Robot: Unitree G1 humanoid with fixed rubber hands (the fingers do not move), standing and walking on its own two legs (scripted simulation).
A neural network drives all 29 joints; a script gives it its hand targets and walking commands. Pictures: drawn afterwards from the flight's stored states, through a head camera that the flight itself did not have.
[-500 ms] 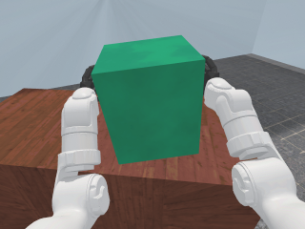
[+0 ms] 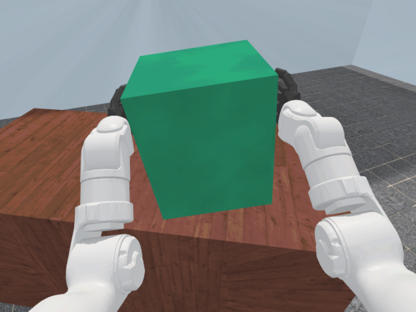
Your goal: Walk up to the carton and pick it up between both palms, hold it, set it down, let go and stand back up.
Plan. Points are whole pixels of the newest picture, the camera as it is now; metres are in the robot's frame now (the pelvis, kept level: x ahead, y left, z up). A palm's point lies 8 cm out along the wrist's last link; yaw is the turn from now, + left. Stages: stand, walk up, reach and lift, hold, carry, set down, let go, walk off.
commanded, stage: hold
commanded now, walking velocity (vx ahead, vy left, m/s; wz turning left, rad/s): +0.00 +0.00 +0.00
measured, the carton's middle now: (205, 129) +0.39 +0.01 +0.23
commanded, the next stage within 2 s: none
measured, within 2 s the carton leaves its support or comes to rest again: neither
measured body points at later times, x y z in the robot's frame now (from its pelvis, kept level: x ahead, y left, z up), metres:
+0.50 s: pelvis +0.01 +0.01 +0.00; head -0.08 +0.02 +0.44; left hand +0.38 +0.16 +0.26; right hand +0.38 -0.14 +0.27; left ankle +0.03 +0.12 -0.75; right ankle +0.03 -0.11 -0.75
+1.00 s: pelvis +0.00 +0.00 +0.00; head -0.09 +0.02 +0.44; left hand +0.38 +0.16 +0.27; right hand +0.38 -0.14 +0.28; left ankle +0.03 +0.12 -0.75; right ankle +0.03 -0.11 -0.75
